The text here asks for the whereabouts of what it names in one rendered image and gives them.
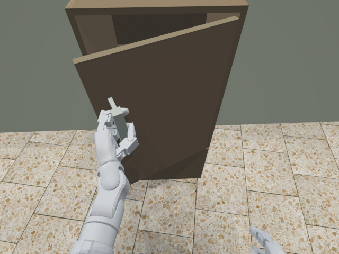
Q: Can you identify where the robot left forearm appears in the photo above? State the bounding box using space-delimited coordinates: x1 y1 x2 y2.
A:
69 161 130 254

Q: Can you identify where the handle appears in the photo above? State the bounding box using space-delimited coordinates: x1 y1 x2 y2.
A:
108 97 128 141

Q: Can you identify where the cupboard door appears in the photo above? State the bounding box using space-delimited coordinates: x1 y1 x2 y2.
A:
72 16 239 185

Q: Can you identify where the left robot hand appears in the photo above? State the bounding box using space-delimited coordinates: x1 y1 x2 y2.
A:
94 108 139 166

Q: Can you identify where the right robot hand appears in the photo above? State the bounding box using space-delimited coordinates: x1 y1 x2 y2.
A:
249 226 285 254

